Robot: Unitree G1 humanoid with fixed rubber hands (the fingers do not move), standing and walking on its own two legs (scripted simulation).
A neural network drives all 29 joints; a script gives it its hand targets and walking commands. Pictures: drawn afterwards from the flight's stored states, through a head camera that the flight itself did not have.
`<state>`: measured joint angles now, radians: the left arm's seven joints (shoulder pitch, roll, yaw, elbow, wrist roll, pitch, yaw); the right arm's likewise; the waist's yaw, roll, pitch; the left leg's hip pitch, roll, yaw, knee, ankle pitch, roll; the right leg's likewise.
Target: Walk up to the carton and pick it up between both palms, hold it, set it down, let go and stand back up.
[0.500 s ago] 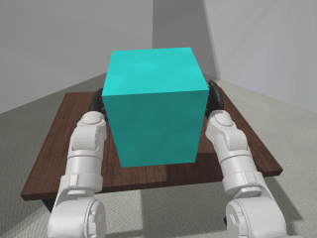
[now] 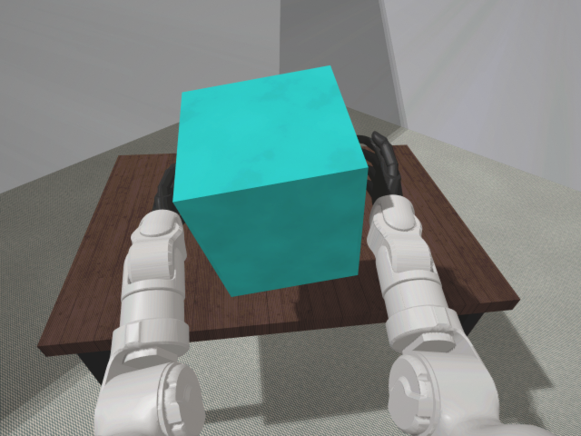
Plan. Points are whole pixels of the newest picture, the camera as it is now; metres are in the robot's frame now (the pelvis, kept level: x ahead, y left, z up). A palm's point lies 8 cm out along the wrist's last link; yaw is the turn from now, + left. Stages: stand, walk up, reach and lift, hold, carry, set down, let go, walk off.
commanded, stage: set down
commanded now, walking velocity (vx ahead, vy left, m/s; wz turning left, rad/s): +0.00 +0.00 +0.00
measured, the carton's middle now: (276, 190) +0.42 +0.03 +0.15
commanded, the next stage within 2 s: none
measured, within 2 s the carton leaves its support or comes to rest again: neither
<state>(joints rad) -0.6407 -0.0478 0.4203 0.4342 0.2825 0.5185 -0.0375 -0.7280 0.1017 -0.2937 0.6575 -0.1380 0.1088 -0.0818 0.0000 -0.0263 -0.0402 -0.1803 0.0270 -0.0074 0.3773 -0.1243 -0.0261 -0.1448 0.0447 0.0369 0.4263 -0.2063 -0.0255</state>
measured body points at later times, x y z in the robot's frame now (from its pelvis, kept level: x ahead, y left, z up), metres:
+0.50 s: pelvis +0.04 -0.01 +0.00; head +0.04 +0.00 +0.45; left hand +0.41 +0.17 +0.10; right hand +0.43 -0.13 +0.13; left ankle +0.06 +0.14 -0.74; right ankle +0.02 -0.10 -0.74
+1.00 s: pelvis +0.02 -0.01 +0.00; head +0.01 +0.00 +0.45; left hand +0.38 +0.16 +0.07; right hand +0.42 -0.13 +0.12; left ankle +0.06 +0.14 -0.74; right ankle +0.02 -0.10 -0.74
